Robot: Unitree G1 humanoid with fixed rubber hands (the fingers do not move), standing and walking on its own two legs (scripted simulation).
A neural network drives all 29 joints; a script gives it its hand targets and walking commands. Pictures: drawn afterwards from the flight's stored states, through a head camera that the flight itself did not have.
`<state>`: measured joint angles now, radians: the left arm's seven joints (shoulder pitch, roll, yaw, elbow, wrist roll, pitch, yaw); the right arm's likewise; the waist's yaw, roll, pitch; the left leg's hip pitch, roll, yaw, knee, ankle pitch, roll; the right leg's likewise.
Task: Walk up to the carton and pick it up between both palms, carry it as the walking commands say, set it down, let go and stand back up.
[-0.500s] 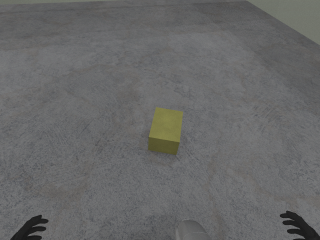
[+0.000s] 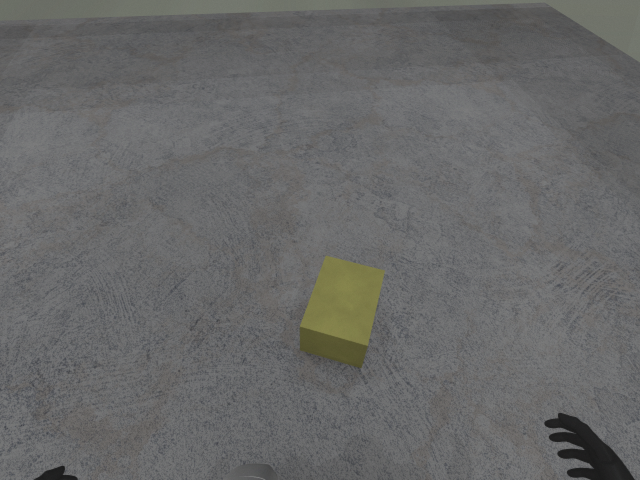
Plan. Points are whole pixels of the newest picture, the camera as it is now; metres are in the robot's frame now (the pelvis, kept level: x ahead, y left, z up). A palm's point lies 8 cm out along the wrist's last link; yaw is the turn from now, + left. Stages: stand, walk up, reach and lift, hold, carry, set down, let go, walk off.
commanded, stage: walk up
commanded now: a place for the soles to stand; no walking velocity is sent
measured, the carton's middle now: (342, 309) +0.73 -0.06 -0.67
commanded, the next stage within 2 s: none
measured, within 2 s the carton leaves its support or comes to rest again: neither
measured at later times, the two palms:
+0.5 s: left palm (179, 334) +0.30 +0.22 -0.03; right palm (639, 395) +0.26 -0.44 -0.07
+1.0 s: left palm (180, 331) +0.31 +0.23 -0.05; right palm (614, 337) +0.34 -0.44 -0.06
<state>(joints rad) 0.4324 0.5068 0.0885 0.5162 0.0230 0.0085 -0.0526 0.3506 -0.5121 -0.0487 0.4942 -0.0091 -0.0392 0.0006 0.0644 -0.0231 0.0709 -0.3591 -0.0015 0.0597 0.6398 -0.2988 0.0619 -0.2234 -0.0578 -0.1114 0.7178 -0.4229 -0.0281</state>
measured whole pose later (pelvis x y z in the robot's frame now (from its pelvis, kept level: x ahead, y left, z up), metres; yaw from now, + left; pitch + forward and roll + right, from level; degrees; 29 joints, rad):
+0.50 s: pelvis +0.16 -0.11 +0.00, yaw +0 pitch -4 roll +1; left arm 0.25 0.48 0.04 0.53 0.00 0.00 -0.01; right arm 0.35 -0.51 -0.03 0.57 0.01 0.00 -0.01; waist 0.00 0.02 0.11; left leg -0.36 0.04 -0.02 0.87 -0.48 0.01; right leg -0.33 -0.06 -0.05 0.72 -0.31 -0.01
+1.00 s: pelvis +0.20 -0.11 +0.03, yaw +2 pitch -3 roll +0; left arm 0.06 0.46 0.01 0.97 -0.03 -0.02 -0.01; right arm 0.04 -0.46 -0.01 1.02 0.03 0.00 0.00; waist 0.01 0.02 0.07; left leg -0.14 0.05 -0.03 0.37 -0.18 -0.05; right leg -0.12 -0.03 -0.10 0.38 -0.20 0.00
